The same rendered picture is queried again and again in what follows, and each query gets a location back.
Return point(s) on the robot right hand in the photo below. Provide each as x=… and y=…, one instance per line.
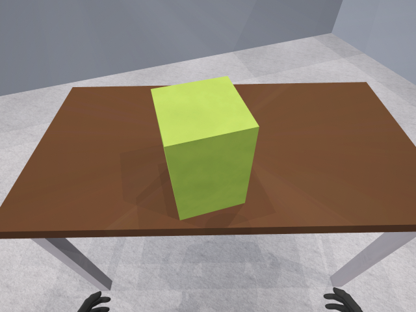
x=341, y=296

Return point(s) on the robot left hand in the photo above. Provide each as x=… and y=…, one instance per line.
x=93, y=300

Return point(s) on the table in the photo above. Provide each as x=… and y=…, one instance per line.
x=329, y=158

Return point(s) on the carton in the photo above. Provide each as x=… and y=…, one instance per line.
x=209, y=138

